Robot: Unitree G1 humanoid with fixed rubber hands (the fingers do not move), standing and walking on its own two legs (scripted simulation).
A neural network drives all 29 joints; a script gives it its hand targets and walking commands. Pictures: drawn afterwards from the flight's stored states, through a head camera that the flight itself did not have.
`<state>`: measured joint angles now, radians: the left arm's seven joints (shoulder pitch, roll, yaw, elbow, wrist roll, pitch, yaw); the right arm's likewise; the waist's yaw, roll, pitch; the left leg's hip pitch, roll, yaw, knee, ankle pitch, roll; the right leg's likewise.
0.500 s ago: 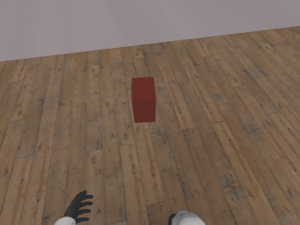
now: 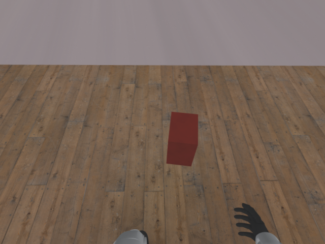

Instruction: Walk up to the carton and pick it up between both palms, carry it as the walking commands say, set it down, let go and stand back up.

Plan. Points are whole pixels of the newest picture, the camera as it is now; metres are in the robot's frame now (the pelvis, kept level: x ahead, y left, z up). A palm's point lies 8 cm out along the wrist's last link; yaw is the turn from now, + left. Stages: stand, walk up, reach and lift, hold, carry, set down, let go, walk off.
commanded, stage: walk up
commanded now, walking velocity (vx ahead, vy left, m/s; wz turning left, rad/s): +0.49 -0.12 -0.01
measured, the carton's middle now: (181, 139) +0.78 -0.05 -0.62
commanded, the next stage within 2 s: none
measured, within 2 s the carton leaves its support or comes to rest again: neither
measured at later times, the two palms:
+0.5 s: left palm (121, 168) +0.32 +0.17 -0.11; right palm out of the picture +0.09 -0.29 -0.12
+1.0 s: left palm (108, 202) +0.22 +0.20 -0.13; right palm (257, 172) +0.36 -0.26 -0.11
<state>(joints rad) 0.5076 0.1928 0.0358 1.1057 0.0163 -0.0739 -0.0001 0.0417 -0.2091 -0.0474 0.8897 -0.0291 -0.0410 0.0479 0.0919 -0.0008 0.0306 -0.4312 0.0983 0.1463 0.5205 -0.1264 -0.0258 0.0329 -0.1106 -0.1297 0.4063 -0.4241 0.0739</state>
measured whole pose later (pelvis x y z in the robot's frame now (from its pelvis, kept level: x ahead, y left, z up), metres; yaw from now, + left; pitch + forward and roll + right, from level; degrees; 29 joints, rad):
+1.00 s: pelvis +0.27 -0.03 +0.01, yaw +0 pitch -1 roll -1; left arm 0.34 0.17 0.02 1.10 0.00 -0.01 0.03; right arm 0.14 -0.17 -0.03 1.02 -0.01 -0.01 -0.02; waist 0.05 -0.01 0.06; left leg -0.28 0.05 0.08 0.46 -0.16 0.01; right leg -0.17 -0.08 -0.09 0.47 -0.31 0.04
